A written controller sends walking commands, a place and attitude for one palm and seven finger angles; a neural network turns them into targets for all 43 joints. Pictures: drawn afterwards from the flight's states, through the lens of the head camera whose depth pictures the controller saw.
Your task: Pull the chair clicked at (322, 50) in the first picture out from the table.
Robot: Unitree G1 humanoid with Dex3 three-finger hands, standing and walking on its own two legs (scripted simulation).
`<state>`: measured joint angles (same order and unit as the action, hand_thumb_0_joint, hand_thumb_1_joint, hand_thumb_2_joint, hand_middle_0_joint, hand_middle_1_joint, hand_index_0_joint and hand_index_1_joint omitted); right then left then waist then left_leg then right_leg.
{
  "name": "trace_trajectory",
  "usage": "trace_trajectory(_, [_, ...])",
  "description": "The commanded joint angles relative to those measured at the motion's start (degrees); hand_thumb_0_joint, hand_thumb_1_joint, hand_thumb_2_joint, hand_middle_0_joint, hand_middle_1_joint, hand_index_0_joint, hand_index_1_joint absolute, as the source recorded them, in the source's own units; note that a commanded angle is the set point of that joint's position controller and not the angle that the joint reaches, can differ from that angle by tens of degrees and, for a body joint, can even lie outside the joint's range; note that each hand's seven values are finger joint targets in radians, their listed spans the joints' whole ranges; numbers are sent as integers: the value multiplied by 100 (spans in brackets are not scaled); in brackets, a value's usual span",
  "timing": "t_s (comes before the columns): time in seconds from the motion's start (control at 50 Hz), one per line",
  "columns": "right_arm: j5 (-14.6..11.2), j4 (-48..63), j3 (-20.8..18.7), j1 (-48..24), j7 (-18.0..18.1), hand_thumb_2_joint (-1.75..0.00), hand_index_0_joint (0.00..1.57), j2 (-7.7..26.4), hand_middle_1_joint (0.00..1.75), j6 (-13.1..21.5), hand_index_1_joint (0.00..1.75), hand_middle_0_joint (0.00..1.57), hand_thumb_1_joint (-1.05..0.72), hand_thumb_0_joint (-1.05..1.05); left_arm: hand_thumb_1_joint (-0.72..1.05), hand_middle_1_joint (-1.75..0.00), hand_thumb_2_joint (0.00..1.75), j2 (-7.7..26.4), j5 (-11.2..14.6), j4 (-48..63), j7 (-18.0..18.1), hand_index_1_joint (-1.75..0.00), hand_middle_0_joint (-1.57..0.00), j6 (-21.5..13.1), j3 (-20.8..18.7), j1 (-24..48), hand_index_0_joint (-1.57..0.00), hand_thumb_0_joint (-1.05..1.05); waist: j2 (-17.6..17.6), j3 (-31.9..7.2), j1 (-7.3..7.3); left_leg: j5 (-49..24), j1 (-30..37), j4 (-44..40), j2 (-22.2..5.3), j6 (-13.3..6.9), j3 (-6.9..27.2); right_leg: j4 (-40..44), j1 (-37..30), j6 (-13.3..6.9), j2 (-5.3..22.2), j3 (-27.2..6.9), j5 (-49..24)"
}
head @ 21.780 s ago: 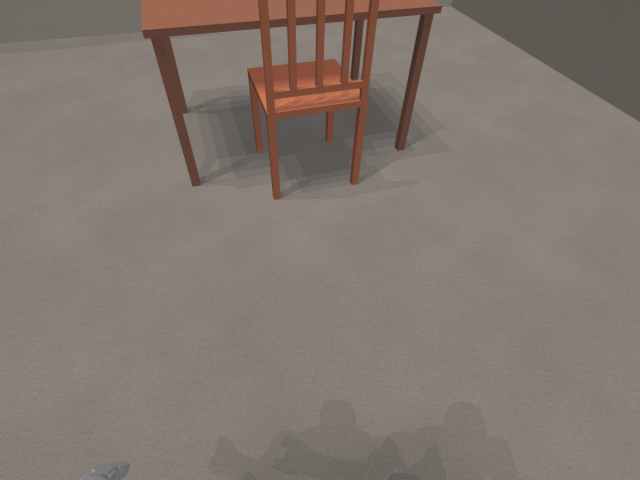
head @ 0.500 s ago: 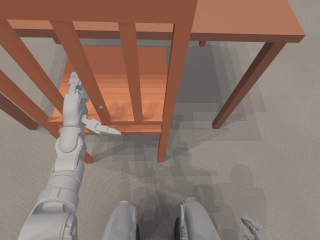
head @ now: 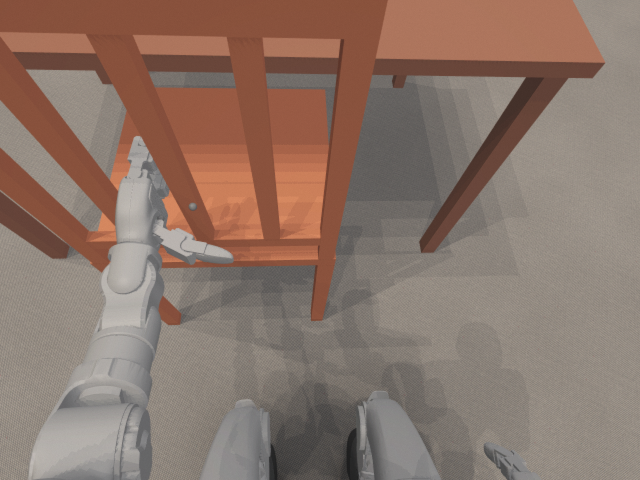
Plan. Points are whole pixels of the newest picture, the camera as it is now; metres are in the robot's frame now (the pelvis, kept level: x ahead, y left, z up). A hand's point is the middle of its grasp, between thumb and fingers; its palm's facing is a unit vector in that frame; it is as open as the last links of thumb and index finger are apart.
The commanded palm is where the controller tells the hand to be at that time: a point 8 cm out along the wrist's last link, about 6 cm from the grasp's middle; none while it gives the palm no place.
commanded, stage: hook a spindle and tug to test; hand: left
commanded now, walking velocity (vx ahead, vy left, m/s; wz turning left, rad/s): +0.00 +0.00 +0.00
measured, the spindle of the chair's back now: (173, 166) +0.47 +0.16 +0.06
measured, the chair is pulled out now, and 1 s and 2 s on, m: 0.00 0.00 0.05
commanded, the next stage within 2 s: step backward, pulling the chair out in 1.60 s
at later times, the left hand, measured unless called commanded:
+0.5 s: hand (200, 205) +0.45 +0.14 +0.02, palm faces -0.01 -1.00 -0.04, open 14.9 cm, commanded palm +0.42 +0.19 +0.02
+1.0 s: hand (198, 202) +0.45 +0.14 +0.02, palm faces +0.01 -1.00 -0.04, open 5.4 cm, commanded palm +0.42 +0.18 +0.02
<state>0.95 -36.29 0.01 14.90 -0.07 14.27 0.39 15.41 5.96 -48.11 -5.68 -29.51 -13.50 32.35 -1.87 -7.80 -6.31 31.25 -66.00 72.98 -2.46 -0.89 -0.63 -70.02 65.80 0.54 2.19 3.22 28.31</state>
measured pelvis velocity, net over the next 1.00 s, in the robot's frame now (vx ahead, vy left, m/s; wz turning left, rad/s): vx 0.01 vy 0.00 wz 0.00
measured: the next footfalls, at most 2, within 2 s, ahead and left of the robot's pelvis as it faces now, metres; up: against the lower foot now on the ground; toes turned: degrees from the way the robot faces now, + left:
none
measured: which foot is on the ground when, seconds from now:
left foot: down 0.00-1.00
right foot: down 0.00-1.00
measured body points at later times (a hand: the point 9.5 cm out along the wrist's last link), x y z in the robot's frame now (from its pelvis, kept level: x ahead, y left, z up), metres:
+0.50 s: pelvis +0.00 +0.00 +0.00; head +0.14 +0.01 +0.43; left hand +0.44 +0.19 +0.02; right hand +0.09 -0.26 -0.12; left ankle +0.02 +0.11 -0.62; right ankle +0.04 -0.13 -0.62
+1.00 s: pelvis +0.01 +0.00 +0.00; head +0.15 +0.01 +0.43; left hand +0.44 +0.20 +0.02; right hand +0.09 -0.26 -0.12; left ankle +0.02 +0.11 -0.62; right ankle +0.04 -0.13 -0.62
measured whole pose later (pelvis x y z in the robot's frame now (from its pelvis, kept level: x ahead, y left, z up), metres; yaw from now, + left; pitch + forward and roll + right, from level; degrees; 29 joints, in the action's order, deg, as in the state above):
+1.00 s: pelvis +0.01 +0.00 +0.00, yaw +0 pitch +25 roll -2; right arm 1.0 -35.7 -0.2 14.5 -0.7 14.0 -0.5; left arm 14.4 5.9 -47.1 -3.5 -28.6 -12.4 32.1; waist -1.9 -8.1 -6.3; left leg 31.9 -65.9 72.8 -2.4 -1.0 -0.7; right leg -69.8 65.8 0.8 2.1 3.0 28.8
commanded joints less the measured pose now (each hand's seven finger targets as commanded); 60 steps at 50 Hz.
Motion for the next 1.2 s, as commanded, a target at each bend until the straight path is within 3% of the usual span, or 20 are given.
trace_trajectory(0.0, [18,428,-318,576,63,-90,20,900,30,131,30,20,-90,0,-50,-8,30,865,89,1087,6,-8,-6,-410,-164,2027,-6,0,-158,-2662,-144,-1735,1742,-893,162,-3,222,859,-1410,-157,-233,-94,-1273])
trace_trajectory(0.08, [31,405,-302,572,81,-90,20,909,30,109,30,20,-90,0,-50,-8,30,1054,9,888,51,-8,-6,-423,-300,2227,-6,0,-96,-2558,-146,-1546,1572,-874,170,-3,231,828,-1338,-155,-217,-99,-1104])
trace_trajectory(0.1, [37,427,-300,565,81,-90,20,902,30,110,30,20,-90,0,-50,-13,30,989,11,957,56,-13,-8,-456,-236,2329,-8,0,-272,-2631,-142,-1604,1644,-871,187,-3,224,814,-1316,-163,-217,-104,-1126])
trace_trajectory(0.2, [43,495,-326,565,51,-90,20,888,30,112,30,20,-90,0,-50,-41,30,841,50,1238,39,-41,-17,-467,-152,2036,-17,0,-311,-3155,-89,-2105,2073,-839,149,34,263,736,-1405,-172,-232,-65,-1479])
trace_trajectory(0.24, [31,431,-328,569,42,-90,20,894,30,80,30,20,-90,0,-50,-52,30,756,52,1083,28,-52,-20,-388,-67,2084,-20,0,-255,-2893,-173,-2014,1943,-827,134,29,261,772,-1295,-156,-233,-59,-1442])
trace_trajectory(0.38, [19,477,-324,555,39,-90,20,886,30,42,30,20,-90,0,-50,-90,30,712,32,1157,124,-90,-32,-314,-59,2007,-32,0,-178,-2714,-130,-1864,1895,-927,144,36,277,819,-1295,-170,-236,-27,-1286])
trace_trajectory(0.44, [37,472,-332,554,33,-90,20,867,30,60,30,20,-90,0,-33,-107,37,614,6,1276,199,-107,-38,-393,18,2127,-38,0,-325,-2843,-147,-1942,2015,-882,147,41,278,790,-1215,-168,-236,-33,-1310])
trace_trajectory(0.46, [41,441,-324,589,38,-90,20,877,30,56,30,20,-90,0,-28,-112,40,678,-11,1218,220,-112,-39,-400,-20,2184,-39,0,-168,-2809,-183,-1943,1967,-874,139,33,296,781,-1234,-166,-244,-21,-1328])
trace_trajectory(0.5, [59,428,-324,598,43,-90,20,886,30,47,30,20,-90,0,-16,-123,44,894,-34,1226,264,-123,-43,-450,-201,2171,-43,0,-188,-2856,-140,-1958,1880,-844,161,25,266,756,-1351,-159,-240,-56,-1399])
trace_trajectory(0.58, [59,463,-319,572,22,-90,20,859,30,25,30,20,-90,0,6,-145,54,793,-62,1131,223,-145,-50,-430,-140,1961,-50,0,-158,-2878,-125,-1944,1782,-832,168,23,203,779,-1491,-155,-237,-90,-1499])
trace_trajectory(0.62, [40,473,-314,574,18,-90,20,863,30,17,30,20,-90,0,17,-145,59,719,-55,1121,165,-145,-50,-404,-47,1968,-50,0,-296,-2813,-121,-1931,1861,-875,160,39,230,775,-1381,-172,-246,-60,-1423])
trace_trajectory(0.74, [23,489,-331,575,32,-90,20,875,30,24,30,20,-90,0,51,-145,73,741,61,1276,120,-145,-50,-338,-101,1947,-50,0,-207,-2957,-109,-2061,1956,-889,154,31,250,799,-1489,-168,-243,-53,-1533])
trace_trajectory(0.78, [23,470,-325,588,32,-90,20,872,30,18,30,20,-90,0,62,-145,78,806,37,1164,137,-145,-50,-327,-149,1875,-50,0,-144,-2822,-104,-2022,1837,-880,155,27,226,801,-1506,-166,-248,-65,-1542])
trace_trajectory(0.84, [29,475,-330,566,8,-90,20,842,30,33,30,20,-90,0,79,-145,85,533,22,1361,153,-145,-50,-388,108,1988,-50,0,-336,-2887,-144,-2127,2037,-876,149,37,250,785,-1363,-172,-245,-45,-1544])
trace_trajectory(0.88, [30,476,-345,577,1,-90,20,855,30,30,30,20,-90,0,90,-145,90,623,15,1369,174,-145,-50,-396,28,1818,-50,0,-251,-2906,-108,-2190,2062,-882,145,44,250,794,-1425,-176,-252,-49,-1610])
trace_trajectory(0.96, [26,481,-351,572,-22,-90,20,847,30,28,30,20,-90,0,90,-145,90,473,7,1339,175,-145,-50,-376,145,1759,-50,0,-177,-2816,-145,-2122,2016,-875,142,31,236,813,-1390,-169,-255,-36,-1569])
trace_trajectory(0.98, [33,484,-356,570,-10,-90,20,867,30,24,30,20,-90,0,90,-145,90,671,10,1395,183,-145,-50,-390,-8,1721,-50,0,-192,-2843,-81,-2141,1957,-885,149,36,234,794,-1496,-177,-247,-59,-1623])
trace_trajectory(1.02, [25,543,-353,553,-21,-90,20,851,30,19,30,20,-90,0,90,-145,90,553,4,1504,152,-145,-50,-388,97,1510,-50,0,-207,-2971,-58,-2250,2039,-907,149,36,230,773,-1547,-177,-251,-48,-1706])
trace_trajectory(1.12, [13,608,-356,536,-35,-90,20,828,30,-1,30,20,-90,0,90,-145,90,670,11,1705,108,-145,-50,-349,3,1098,-50,0,-229,-2960,43,-2468,2017,-921,149,31,168,769,-1787,-183,-245,-83,-2008])
trace_trajectory(1.18, [-5,685,-366,493,-55,-90,20,790,30,11,30,20,-90,0,90,-145,90,508,111,2021,52,-145,-50,-310,104,607,-50,0,-151,-3090,95,-2654,2103,-948,144,25,135,816,-2026,-170,-243,-103,-2259])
